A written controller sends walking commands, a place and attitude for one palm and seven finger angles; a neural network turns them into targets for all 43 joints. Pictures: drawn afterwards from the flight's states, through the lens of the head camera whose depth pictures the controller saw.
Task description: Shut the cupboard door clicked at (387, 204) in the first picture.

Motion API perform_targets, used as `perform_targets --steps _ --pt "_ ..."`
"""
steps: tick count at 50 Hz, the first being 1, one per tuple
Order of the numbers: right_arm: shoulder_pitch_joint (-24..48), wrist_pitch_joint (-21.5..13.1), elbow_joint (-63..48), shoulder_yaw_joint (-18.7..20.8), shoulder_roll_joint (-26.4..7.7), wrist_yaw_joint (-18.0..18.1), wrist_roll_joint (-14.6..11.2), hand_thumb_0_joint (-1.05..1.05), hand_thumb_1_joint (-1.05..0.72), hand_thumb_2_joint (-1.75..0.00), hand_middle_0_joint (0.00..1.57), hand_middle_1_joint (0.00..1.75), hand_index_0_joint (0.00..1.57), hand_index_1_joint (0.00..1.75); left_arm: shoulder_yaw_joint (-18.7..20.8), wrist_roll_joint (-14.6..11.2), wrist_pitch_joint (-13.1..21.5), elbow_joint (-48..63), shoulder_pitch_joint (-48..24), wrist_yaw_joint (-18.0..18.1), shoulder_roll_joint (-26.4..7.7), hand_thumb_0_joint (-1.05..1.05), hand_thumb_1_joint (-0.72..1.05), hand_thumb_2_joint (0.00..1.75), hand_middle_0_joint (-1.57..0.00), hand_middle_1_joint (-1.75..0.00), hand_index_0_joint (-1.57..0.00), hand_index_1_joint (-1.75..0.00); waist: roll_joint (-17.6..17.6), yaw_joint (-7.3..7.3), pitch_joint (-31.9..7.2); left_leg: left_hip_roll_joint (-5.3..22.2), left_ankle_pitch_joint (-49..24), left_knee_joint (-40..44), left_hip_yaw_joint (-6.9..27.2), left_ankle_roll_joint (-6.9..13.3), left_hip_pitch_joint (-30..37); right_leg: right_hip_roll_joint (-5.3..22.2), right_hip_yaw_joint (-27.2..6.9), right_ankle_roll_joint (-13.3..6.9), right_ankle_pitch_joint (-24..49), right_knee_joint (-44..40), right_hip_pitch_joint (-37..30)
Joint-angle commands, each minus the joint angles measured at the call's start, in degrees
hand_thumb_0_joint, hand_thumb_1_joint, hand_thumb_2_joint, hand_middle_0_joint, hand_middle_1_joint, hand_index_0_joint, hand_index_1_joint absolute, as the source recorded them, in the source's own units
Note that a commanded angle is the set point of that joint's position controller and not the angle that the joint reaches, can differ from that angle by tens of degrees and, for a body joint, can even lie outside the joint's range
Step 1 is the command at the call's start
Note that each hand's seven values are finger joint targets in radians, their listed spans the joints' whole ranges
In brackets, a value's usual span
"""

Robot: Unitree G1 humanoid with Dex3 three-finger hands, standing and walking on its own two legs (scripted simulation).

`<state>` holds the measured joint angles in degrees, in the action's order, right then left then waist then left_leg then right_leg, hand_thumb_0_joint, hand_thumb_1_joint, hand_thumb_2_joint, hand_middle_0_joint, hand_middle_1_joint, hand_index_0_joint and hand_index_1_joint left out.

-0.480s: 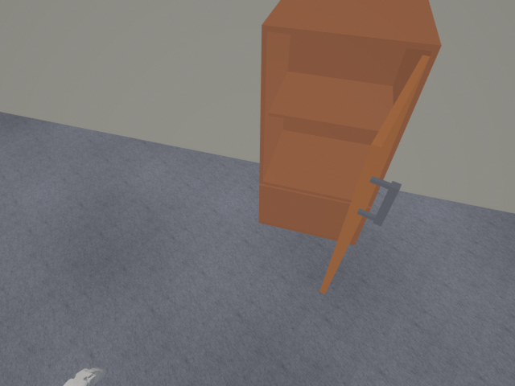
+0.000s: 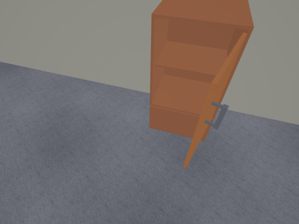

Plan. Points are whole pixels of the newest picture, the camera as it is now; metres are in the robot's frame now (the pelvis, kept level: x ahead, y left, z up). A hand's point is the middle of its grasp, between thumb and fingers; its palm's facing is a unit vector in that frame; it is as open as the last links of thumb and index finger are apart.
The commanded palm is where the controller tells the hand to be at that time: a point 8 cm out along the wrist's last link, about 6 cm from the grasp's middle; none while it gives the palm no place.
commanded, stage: stand and wait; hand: left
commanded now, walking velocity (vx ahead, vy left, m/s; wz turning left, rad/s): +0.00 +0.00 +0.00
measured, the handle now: (215, 115) +0.52 -0.22 -0.04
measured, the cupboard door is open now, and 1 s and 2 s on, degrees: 74 74 74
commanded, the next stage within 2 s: look at it before walking up in 0.34 s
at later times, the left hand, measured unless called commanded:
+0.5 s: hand out of the picture +0.08 +0.24 -0.15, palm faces -0.03 -0.94 -0.34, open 7.4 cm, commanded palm none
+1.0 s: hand out of the picture +0.08 +0.24 -0.15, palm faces -0.03 -0.94 -0.34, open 7.4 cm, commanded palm none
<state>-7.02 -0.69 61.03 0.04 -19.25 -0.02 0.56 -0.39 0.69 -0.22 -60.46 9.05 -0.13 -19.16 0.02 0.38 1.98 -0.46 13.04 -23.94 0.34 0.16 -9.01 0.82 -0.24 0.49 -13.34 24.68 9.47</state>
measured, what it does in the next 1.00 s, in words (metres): stands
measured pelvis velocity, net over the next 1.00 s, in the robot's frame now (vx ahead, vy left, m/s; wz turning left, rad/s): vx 0.00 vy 0.00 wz -0.01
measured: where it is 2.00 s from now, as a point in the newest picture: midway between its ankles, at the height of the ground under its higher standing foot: outside the picture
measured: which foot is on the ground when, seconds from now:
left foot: down 0.00-1.00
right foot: down 0.00-1.00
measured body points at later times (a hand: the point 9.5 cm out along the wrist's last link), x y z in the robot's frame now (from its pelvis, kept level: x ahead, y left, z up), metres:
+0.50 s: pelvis +0.00 -0.01 +0.00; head +0.00 -0.01 +0.45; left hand +0.08 +0.29 -0.13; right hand +0.07 -0.30 -0.13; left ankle +0.00 +0.12 -0.74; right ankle +0.00 -0.12 -0.74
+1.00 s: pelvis +0.00 +0.00 +0.00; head +0.01 -0.01 +0.45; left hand +0.08 +0.29 -0.13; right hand +0.09 -0.30 -0.13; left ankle +0.00 +0.12 -0.74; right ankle +0.00 -0.12 -0.74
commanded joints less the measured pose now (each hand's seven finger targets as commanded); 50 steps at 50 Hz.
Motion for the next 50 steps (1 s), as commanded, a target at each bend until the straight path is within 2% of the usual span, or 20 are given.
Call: perform_targets --steps 1,7,12,15,17,29,40,47,50 --pt "3.3 -1.3 -3.4 2.2 -11.4 0.8 0.0 0.00 -0.90 -0.90 0.20 0.30 0.20 0.30 2.5 -0.1 1.7 3.8 -3.2 0.8 -11.8 0.00 0.90 0.90 -0.20 -0.30 -0.20 -0.30 -0.1 -0.30 -4.1 6.5 -7.4 4.4 5.2 1.7 0.2 6.1 -5.4 -2.3 7.0 -4.7 -1.0" --pt "2.7 -1.4 -2.0 2.1 -11.6 0.8 0.0 0.00 -0.90 -0.90 0.20 0.30 0.20 0.30 2.5 -0.1 1.7 2.7 -3.0 0.8 -11.9 0.00 0.90 0.90 -0.20 -0.30 -0.20 -0.30 0.1 -0.25 -3.8 6.7 -6.8 5.2 5.4 1.5 0.2 6.1 -5.7 -2.3 6.1 -5.3 -1.1" --pt "2.3 -1.3 -1.4 2.0 -11.5 0.7 -0.1 0.00 -0.90 -0.90 0.20 0.30 0.20 0.30 2.5 -0.1 1.8 2.3 -3.3 0.8 -12.2 0.00 0.90 0.90 -0.20 -0.30 -0.20 -0.30 -1.4 -0.37 -3.2 6.5 -6.1 5.5 5.4 1.3 -0.1 6.3 -6.2 -2.4 4.8 -6.3 -0.8" --pt "2.1 -1.3 -1.0 2.0 -11.7 0.7 0.0 0.00 -0.90 -0.90 0.20 0.30 0.20 0.30 2.5 -0.1 1.8 2.3 -3.5 0.8 -12.1 0.00 0.90 0.90 -0.20 -0.30 -0.20 -0.30 -0.7 -0.41 -3.3 6.7 -5.6 6.0 5.4 1.2 0.2 6.1 -6.3 -2.3 3.9 -6.5 -0.6" --pt "2.4 -1.4 -0.9 2.0 -11.6 0.7 0.0 0.00 -0.90 -0.90 0.20 0.30 0.20 0.30 2.5 -0.1 1.8 2.1 -3.3 0.8 -12.1 0.00 0.90 0.90 -0.20 -0.30 -0.20 -0.30 0.1 -0.30 -3.1 6.7 -6.0 6.0 5.4 1.2 0.0 6.1 -6.1 -2.3 4.6 -6.3 -0.6" --pt "2.4 -1.5 -0.9 2.0 -11.7 0.8 -0.1 0.00 -0.90 -0.90 0.20 0.30 0.20 0.30 2.5 -0.1 1.9 2.2 -3.9 0.8 -12.0 0.00 0.90 0.90 -0.20 -0.30 -0.20 -0.30 -0.8 -0.40 -3.1 6.9 -7.3 6.4 5.4 1.1 0.7 6.0 -6.2 -2.3 6.5 -6.5 -0.7" --pt "2.8 -1.6 -0.8 2.0 -11.8 0.9 -0.1 0.00 -0.90 -0.90 0.20 0.30 0.20 0.30 2.5 -0.1 1.9 2.1 -3.5 0.8 -12.0 0.00 0.90 0.90 -0.20 -0.30 -0.20 -0.30 0.4 -0.35 -4.7 7.3 -10.6 6.3 5.0 1.0 2.4 6.1 -5.8 -2.2 10.9 -6.0 -2.3" --pt "2.8 -1.5 -0.8 2.0 -11.8 0.9 -0.2 0.00 -0.90 -0.90 0.20 0.30 0.20 0.30 2.5 0.0 1.8 1.9 -3.6 0.8 -12.0 0.00 0.90 0.90 -0.20 -0.30 -0.20 -0.30 0.2 -0.31 -3.5 7.3 -9.7 6.9 5.2 1.1 2.1 5.9 -5.7 -2.1 9.7 -6.5 -2.0" --pt "3.0 -1.6 -0.7 1.9 -12.0 0.9 -0.1 0.00 -0.90 -0.90 0.20 0.30 0.20 0.30 2.5 -0.1 1.9 1.8 -3.2 0.8 -12.0 0.00 0.90 0.90 -0.20 -0.30 -0.20 -0.30 0.5 -0.25 -4.7 7.4 -10.8 6.8 5.1 1.1 3.0 6.1 -5.5 -2.1 10.5 -6.5 -2.5"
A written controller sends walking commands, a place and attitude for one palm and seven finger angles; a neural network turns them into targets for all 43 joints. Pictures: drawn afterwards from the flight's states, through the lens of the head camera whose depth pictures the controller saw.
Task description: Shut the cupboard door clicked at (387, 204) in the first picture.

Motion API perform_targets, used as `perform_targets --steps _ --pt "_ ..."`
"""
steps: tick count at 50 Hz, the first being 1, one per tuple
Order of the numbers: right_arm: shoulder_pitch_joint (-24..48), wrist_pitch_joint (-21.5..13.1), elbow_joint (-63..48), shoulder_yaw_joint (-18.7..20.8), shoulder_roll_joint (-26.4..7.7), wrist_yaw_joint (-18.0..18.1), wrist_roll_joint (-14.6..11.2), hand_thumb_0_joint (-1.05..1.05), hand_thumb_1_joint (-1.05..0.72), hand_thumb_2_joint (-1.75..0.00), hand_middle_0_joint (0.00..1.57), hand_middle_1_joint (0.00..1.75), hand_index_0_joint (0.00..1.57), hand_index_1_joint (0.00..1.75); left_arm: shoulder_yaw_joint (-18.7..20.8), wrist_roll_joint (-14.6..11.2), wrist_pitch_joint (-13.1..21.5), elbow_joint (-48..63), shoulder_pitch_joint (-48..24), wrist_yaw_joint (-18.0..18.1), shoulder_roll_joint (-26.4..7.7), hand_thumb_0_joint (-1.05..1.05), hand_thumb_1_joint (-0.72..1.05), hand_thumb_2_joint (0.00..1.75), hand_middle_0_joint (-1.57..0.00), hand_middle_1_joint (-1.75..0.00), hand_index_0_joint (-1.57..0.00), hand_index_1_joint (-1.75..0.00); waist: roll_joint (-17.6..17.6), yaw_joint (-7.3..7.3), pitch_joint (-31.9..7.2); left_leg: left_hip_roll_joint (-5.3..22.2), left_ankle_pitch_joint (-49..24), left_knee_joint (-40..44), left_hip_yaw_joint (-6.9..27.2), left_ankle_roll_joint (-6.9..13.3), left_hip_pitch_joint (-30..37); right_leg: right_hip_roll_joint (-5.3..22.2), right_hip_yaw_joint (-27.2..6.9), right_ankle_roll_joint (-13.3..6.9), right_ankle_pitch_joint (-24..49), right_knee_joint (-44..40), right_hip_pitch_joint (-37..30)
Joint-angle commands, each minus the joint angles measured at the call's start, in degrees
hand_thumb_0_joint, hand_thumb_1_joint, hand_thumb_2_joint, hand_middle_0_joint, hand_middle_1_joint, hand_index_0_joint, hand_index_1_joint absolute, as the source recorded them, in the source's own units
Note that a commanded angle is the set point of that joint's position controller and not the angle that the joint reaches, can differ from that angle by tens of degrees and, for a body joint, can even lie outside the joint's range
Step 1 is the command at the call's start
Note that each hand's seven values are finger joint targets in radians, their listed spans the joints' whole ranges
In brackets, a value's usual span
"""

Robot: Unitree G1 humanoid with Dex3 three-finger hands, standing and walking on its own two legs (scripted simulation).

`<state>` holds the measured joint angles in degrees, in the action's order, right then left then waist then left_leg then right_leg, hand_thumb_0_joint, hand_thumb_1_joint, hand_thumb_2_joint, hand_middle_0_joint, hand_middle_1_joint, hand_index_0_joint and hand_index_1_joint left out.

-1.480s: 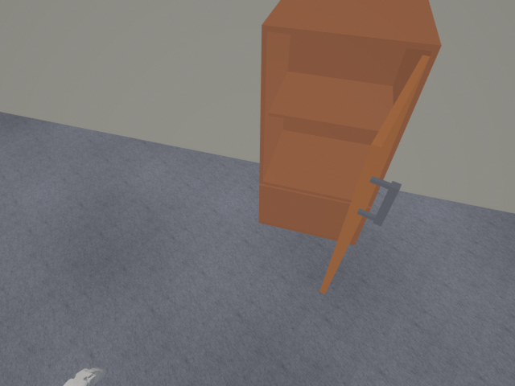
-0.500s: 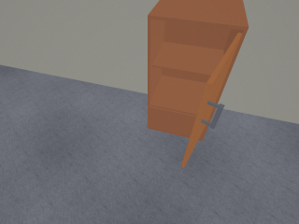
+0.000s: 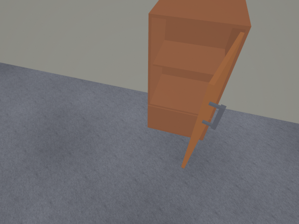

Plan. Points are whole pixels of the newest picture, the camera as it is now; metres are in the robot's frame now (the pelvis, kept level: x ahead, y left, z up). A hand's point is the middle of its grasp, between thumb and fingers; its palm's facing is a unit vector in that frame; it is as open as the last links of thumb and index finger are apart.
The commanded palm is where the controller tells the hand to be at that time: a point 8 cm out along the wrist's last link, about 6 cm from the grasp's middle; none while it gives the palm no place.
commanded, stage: walk around to get in front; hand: left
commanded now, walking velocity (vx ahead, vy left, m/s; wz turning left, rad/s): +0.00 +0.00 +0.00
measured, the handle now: (213, 115) +0.52 -0.21 -0.05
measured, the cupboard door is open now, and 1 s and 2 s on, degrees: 74 74 74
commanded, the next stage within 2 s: none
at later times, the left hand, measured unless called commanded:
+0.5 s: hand out of the picture +0.05 +0.18 -0.18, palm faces -0.15 -0.95 -0.29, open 7.4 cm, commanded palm none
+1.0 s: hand out of the picture +0.10 +0.19 -0.17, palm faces -0.35 -0.90 -0.26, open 7.4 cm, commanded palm none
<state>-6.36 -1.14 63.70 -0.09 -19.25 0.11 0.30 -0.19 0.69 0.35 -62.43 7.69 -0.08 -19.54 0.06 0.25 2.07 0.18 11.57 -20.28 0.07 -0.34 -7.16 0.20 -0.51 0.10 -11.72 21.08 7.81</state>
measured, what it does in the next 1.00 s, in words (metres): lifts its left foot, turning right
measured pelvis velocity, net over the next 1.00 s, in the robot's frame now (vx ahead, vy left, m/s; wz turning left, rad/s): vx -0.03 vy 0.01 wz -0.47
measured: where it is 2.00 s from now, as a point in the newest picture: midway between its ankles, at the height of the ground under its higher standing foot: outside the picture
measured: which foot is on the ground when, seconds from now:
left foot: down 0.00-0.46, up 0.48-1.00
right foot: down 0.00-1.00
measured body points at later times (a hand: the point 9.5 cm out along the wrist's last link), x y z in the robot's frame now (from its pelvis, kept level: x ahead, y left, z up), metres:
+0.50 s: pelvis -0.02 -0.03 -0.03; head +0.01 -0.06 +0.42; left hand +0.06 +0.23 -0.16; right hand +0.01 -0.29 -0.19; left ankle -0.01 +0.12 -0.73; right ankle -0.02 -0.11 -0.75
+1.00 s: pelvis -0.03 +0.01 -0.01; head +0.00 +0.00 +0.44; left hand +0.12 +0.23 -0.15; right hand -0.02 -0.28 -0.13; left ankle +0.01 +0.13 -0.74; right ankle -0.02 -0.11 -0.75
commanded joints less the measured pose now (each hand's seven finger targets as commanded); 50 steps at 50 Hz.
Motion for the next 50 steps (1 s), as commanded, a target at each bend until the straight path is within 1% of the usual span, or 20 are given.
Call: perform_targets --steps 1,5,8,11,16,19,21,22,23,24,25,26,28,30,35,43,46,48,49,50 --pt "2.1 -1.1 -3.5 2.0 -11.8 0.8 0.0 0.00 -0.90 -0.90 0.20 0.30 0.20 0.30 2.3 0.0 1.3 3.9 -1.8 0.8 -11.7 0.00 0.90 0.90 -0.20 -0.30 -0.20 -0.30 0.1 -0.08 -4.9 6.8 -9.9 3.0 5.5 1.6 1.0 6.7 -5.2 -1.7 9.5 -2.8 -1.4" --pt "2.0 -1.2 -3.5 2.3 -12.1 1.1 0.2 0.00 -0.90 -0.90 0.20 0.30 0.20 0.30 2.5 -0.1 1.2 4.2 -2.0 0.7 -11.7 0.00 0.90 0.90 -0.20 -0.30 -0.20 -0.30 0.0 -0.25 -4.5 7.2 -11.8 2.0 4.3 1.4 2.5 6.4 -6.1 -2.0 13.3 -2.0 -0.1" --pt "-1.8 0.1 -3.7 1.6 -5.4 1.4 0.3 0.00 -0.90 -0.90 0.20 0.30 0.20 0.30 1.8 -0.1 -0.7 4.3 1.4 1.0 -5.9 0.00 0.90 0.90 -0.20 -0.30 -0.20 -0.30 -0.4 -0.53 -4.0 7.5 -12.4 -1.3 1.2 0.4 2.4 6.0 -6.7 -1.4 17.0 1.7 2.7" --pt "-3.3 1.0 -5.7 2.6 -6.0 1.8 0.3 0.00 -0.90 -0.90 0.20 0.30 0.20 0.30 2.5 0.2 -1.8 6.4 2.5 0.8 -5.9 0.00 0.90 0.90 -0.20 -0.30 -0.20 -0.30 0.4 -0.67 -3.2 8.9 -10.6 -3.1 0.5 0.7 1.7 4.7 -7.3 -1.4 16.4 5.6 6.3" --pt "-1.4 1.6 -9.7 4.4 -7.5 1.9 0.4 0.00 -0.90 -0.90 0.20 0.30 0.20 0.30 3.5 0.4 -2.8 9.6 4.1 -0.1 -4.2 0.00 0.90 0.90 -0.20 -0.30 -0.20 -0.30 6.3 0.16 -1.8 14.9 -3.9 -1.0 3.5 4.3 -2.2 0.3 -4.7 -0.5 4.9 17.3 11.9" --pt "0.5 1.3 -11.6 5.1 -7.4 1.7 0.6 0.00 -0.90 -0.90 0.20 0.30 0.20 0.30 4.1 0.4 -3.3 11.1 5.9 -0.5 -2.0 0.00 0.90 0.90 -0.20 -0.30 -0.20 -0.30 11.0 1.31 -1.8 20.8 -10.6 -0.1 3.9 8.8 -5.2 0.8 -0.4 0.7 -15.0 28.3 11.8" --pt "2.9 1.5 -13.0 5.3 -6.9 1.7 0.8 0.00 -0.90 -0.90 0.20 0.30 0.20 0.30 4.6 0.5 -3.0 11.0 9.9 -0.8 -1.7 0.00 0.90 0.90 -0.20 -0.30 -0.20 -0.30 8.7 3.54 -1.8 19.2 -10.1 -7.0 -0.4 6.6 -9.0 2.0 -0.1 0.2 -11.5 22.1 6.7" --pt "3.7 1.8 -13.3 5.3 -6.1 1.6 0.7 0.00 -0.90 -0.90 0.20 0.30 0.20 0.30 5.1 0.7 -2.5 10.2 13.3 -0.8 -2.1 0.00 0.90 0.90 -0.20 -0.30 -0.20 -0.30 4.2 5.40 -2.1 15.4 -6.2 -16.1 -4.2 3.2 -11.8 2.4 -1.1 -0.2 -2.2 12.4 2.5" --pt "1.4 2.4 -14.4 4.7 -1.8 1.3 0.3 0.00 -0.90 -0.90 0.20 0.30 0.20 0.30 6.1 1.5 -1.5 10.4 14.6 -0.1 -7.7 0.00 0.90 0.90 -0.20 -0.30 -0.20 -0.30 -15.1 4.93 -1.8 6.0 12.6 -32.2 -9.4 -2.0 -20.9 12.8 -20.1 -3.5 7.8 -0.7 0.1" --pt "2.8 2.5 -16.3 4.3 -0.2 1.2 0.3 0.00 -0.90 -0.90 0.20 0.30 0.20 0.30 6.3 0.9 -1.3 11.0 15.1 0.7 -10.2 0.00 0.90 0.90 -0.20 -0.30 -0.20 -0.30 -19.7 4.86 -1.2 1.0 23.4 -42.1 -3.4 -3.0 -25.9 20.5 -34.5 -8.8 18.6 -5.8 3.2" --pt "2.3 2.9 -15.7 4.8 -1.5 1.4 0.2 0.00 -0.90 -0.90 0.20 0.30 0.20 0.30 6.4 0.6 -1.5 11.4 13.9 1.2 -8.9 0.00 0.90 0.90 -0.20 -0.30 -0.20 -0.30 -13.3 3.82 -1.5 2.6 19.9 -45.4 2.0 -2.2 -24.4 19.1 -31.3 -10.2 10.5 -6.6 4.3" --pt "2.0 2.8 -15.1 4.9 -1.5 1.2 0.3 0.00 -0.90 -0.90 0.20 0.30 0.20 0.30 6.5 0.5 -1.4 12.2 10.9 1.4 -7.2 0.00 0.90 0.90 -0.20 -0.30 -0.20 -0.30 -13.5 2.80 -0.9 3.6 16.4 -45.9 2.3 -2.1 -25.4 16.4 -29.5 -9.1 7.1 -6.6 5.1" --pt "1.2 2.4 -13.9 5.0 -1.2 1.1 0.5 0.00 -0.90 -0.90 0.20 0.30 0.20 0.30 5.8 0.2 -1.0 13.3 7.8 1.1 -4.5 0.00 0.90 0.90 -0.20 -0.30 -0.20 -0.30 -7.0 1.30 -1.4 4.3 10.5 -46.3 2.4 -2.8 -24.8 12.8 -24.4 -9.5 10.0 -3.7 4.1" --pt "-0.3 2.4 -13.3 4.8 -0.2 1.2 0.5 0.00 -0.90 -0.90 0.20 0.30 0.20 0.30 5.9 0.1 -0.6 13.1 9.1 1.1 -3.7 0.00 0.90 0.90 -0.20 -0.30 -0.20 -0.30 -4.7 1.01 -5.3 3.6 8.5 -44.5 1.9 -3.5 -24.5 11.1 -21.8 -9.3 15.1 -1.9 -0.5" --pt "0.9 2.6 -14.0 4.8 0.6 1.7 0.6 0.00 -0.90 -0.90 0.20 0.30 0.20 0.30 6.3 0.2 -0.6 12.1 12.6 1.1 -3.1 0.00 0.90 0.90 -0.20 -0.30 -0.20 -0.30 -5.3 2.33 -7.2 2.7 8.3 -41.7 2.4 -4.3 -26.1 9.8 -23.3 -9.0 17.3 -1.3 -4.6" --pt "2.2 2.0 -16.3 4.4 0.8 2.0 0.1 0.00 -0.90 -0.90 0.20 0.30 0.20 0.30 7.0 0.8 -1.6 13.2 10.8 0.9 -4.3 0.00 0.90 0.90 -0.20 -0.30 -0.20 -0.30 -7.8 2.87 -5.9 1.1 12.6 -27.4 2.4 -3.2 -19.1 8.9 -29.1 -11.0 12.4 -2.2 0.5" --pt "-0.8 1.6 -16.3 4.5 1.0 2.2 -0.4 0.00 -0.90 -0.90 0.20 0.30 0.20 0.30 7.2 1.0 -2.0 14.1 8.4 0.9 -5.0 0.00 0.90 0.90 -0.20 -0.30 -0.20 -0.30 -9.2 1.78 -6.5 -0.4 13.0 -17.8 2.5 -2.0 -12.5 8.0 -30.7 -9.9 13.9 -1.5 3.8" --pt "-6.4 1.2 -15.0 4.5 0.8 2.5 -0.5 0.00 -0.90 -0.90 0.20 0.30 0.20 0.30 7.3 0.7 -2.4 15.0 5.4 0.6 -5.4 0.00 0.90 0.90 -0.20 -0.30 -0.20 -0.30 -9.1 -0.77 -7.7 -1.4 6.7 -8.5 1.3 -1.1 -3.8 5.7 -29.3 -7.0 9.9 -0.3 8.2" --pt "-9.4 0.6 -14.4 4.7 -0.3 2.8 -0.6 0.00 -0.90 -0.90 0.20 0.30 0.20 0.30 7.1 0.4 -2.4 15.7 4.0 0.4 -4.2 0.00 0.90 0.90 -0.20 -0.30 -0.20 -0.30 -7.8 -2.34 -8.5 0.7 3.4 -1.8 2.8 -0.1 4.3 2.7 -26.7 -4.4 6.1 3.0 14.1" --pt "-10.5 0.0 -14.4 5.3 -4.3 3.2 -0.1 0.00 -0.90 -0.90 0.20 0.30 0.20 0.30 6.6 0.0 -2.5 16.5 4.3 0.0 -1.2 0.00 0.90 0.90 -0.20 -0.30 -0.20 -0.30 3.6 -2.95 -8.5 10.4 7.7 5.4 12.8 2.8 10.9 -3.9 -19.6 -1.4 -3.9 11.1 23.3"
